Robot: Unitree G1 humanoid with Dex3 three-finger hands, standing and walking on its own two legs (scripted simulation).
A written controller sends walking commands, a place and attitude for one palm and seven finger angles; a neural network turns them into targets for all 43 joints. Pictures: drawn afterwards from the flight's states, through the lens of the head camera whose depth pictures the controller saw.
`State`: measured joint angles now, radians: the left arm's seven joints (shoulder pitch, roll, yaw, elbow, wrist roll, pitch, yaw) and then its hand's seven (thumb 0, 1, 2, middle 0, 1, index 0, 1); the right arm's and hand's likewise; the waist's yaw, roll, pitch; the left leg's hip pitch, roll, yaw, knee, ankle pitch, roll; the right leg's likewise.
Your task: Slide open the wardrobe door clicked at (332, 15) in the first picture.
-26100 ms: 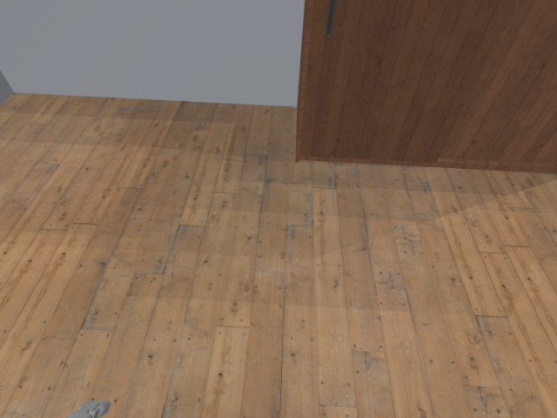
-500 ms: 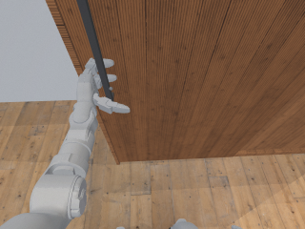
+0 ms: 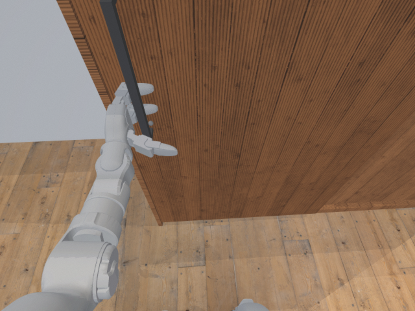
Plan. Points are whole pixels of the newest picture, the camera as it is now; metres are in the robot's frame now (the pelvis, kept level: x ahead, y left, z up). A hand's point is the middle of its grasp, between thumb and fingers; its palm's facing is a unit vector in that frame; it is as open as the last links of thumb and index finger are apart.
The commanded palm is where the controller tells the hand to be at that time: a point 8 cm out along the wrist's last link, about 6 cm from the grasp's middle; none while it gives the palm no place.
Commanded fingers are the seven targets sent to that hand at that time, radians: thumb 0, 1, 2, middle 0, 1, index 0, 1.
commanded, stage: grip the handle and tug to test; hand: left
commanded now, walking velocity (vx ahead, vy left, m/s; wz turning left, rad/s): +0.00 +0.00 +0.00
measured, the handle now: (135, 87) +0.51 +0.13 +0.14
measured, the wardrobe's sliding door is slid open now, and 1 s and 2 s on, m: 0.00 0.00 0.00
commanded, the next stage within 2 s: tug the door sideways, standing still in 1.50 s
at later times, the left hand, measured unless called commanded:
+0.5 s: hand (150, 122) +0.46 +0.11 +0.09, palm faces +0.01 -1.00 -0.01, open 9.9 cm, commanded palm +0.43 +0.16 +0.10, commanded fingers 0.00 0.53 0.74 -0.41 -1.35 -0.41 -1.35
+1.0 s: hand (149, 122) +0.46 +0.11 +0.09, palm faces +0.01 -1.00 +0.00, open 5.3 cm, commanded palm +0.42 +0.16 +0.10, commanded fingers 0.00 0.90 0.90 -0.45 -1.40 -0.45 -1.40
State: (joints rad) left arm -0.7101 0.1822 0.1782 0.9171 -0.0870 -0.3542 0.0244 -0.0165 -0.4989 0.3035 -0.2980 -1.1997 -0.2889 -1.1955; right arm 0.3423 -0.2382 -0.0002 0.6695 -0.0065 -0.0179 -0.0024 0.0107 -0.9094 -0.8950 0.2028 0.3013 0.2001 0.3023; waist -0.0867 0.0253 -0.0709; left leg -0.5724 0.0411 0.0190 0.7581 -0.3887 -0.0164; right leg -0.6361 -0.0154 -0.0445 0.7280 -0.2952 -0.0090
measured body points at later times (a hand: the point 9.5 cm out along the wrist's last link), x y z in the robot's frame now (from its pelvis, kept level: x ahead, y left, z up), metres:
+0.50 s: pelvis +0.00 +0.00 +0.00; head +0.07 +0.00 +0.44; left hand +0.45 +0.16 +0.09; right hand +0.06 -0.25 -0.13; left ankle -0.01 +0.13 -0.71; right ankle +0.03 -0.12 -0.71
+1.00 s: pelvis +0.01 +0.00 +0.00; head +0.07 +0.00 +0.45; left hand +0.45 +0.16 +0.10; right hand +0.07 -0.25 -0.12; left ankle -0.01 +0.13 -0.71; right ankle +0.03 -0.12 -0.71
